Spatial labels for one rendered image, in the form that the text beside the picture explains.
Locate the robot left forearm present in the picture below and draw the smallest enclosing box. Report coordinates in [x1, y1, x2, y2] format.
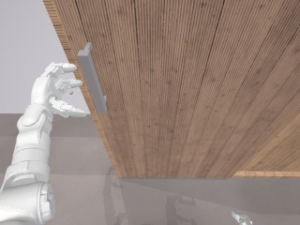
[0, 104, 53, 193]

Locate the robot left hand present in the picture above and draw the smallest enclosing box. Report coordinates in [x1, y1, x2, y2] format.
[31, 62, 86, 118]

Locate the handle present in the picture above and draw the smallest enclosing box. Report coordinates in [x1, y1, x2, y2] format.
[77, 42, 108, 114]

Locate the wardrobe door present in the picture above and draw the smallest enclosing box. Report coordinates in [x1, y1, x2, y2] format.
[53, 0, 300, 178]
[238, 106, 300, 172]

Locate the robot right hand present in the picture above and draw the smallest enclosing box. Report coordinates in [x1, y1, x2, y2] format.
[232, 210, 252, 225]

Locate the left robot upper arm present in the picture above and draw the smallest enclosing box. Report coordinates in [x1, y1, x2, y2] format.
[0, 181, 55, 225]

